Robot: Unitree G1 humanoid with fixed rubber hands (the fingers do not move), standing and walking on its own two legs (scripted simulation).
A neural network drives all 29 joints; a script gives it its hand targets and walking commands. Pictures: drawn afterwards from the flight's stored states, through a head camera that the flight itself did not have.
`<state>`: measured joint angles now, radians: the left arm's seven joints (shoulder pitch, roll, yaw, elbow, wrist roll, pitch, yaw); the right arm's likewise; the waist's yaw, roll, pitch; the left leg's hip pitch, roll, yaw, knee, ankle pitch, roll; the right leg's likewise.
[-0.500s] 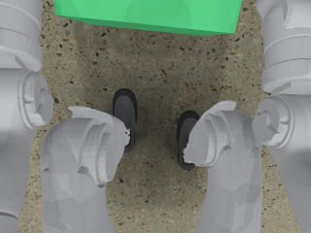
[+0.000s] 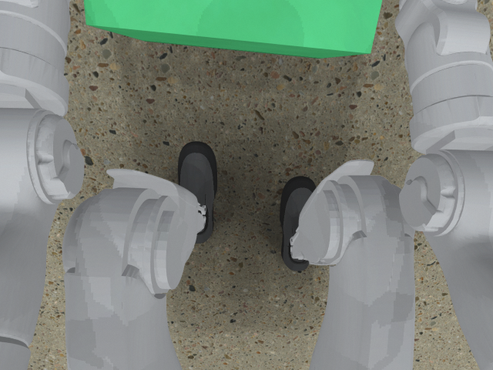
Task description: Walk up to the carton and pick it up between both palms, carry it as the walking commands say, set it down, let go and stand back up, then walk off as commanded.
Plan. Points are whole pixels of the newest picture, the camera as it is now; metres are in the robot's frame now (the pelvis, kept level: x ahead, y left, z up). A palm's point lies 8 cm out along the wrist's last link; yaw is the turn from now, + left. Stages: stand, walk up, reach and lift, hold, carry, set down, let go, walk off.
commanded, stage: set down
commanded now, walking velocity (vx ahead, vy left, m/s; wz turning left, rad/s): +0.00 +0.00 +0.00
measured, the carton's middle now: out of the picture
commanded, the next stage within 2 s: let go in 1.84 s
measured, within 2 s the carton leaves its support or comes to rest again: neither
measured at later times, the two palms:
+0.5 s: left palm out of the picture +0.55 +0.24 -0.19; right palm out of the picture +0.53 -0.20 -0.20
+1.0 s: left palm out of the picture +0.56 +0.26 -0.07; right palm out of the picture +0.54 -0.19 -0.08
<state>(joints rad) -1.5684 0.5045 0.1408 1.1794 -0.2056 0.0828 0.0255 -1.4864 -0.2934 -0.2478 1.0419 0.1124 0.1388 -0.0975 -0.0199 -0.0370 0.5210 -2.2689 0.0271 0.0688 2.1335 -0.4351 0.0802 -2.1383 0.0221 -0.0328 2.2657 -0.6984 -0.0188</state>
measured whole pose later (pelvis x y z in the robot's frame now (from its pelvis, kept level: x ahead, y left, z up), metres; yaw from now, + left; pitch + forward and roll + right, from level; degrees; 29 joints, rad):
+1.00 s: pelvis -0.01 +0.01 +0.03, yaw -1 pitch +28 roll -2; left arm -1.43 0.63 0.14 0.70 -0.26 0.43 0.04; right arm -1.30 -0.38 -0.23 0.50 0.20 0.47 -0.15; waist 0.00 -0.04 0.53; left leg -2.12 0.03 0.06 2.07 -0.44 0.09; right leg -2.00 0.03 -0.03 2.18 -0.68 -0.02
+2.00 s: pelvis +0.00 +0.00 +0.25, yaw -2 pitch +25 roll -2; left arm -1.33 0.65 0.22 0.66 -0.23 0.47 -0.08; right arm -1.14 -0.45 -0.23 0.46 0.19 0.53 -0.10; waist 0.01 -0.03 0.53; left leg -1.42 0.02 0.03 1.27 -0.29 0.05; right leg -1.34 0.05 -0.02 1.34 -0.44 -0.01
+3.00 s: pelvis +0.00 +0.03 +0.38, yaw -12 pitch -9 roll -1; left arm 0.23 0.21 0.07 0.30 0.00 0.22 -0.08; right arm 0.23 -0.22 -0.13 0.46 0.03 0.15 0.10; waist 0.03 -0.03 0.12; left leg -0.35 -0.01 0.03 0.71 -0.28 0.01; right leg -0.32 0.01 -0.02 0.69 -0.32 -0.01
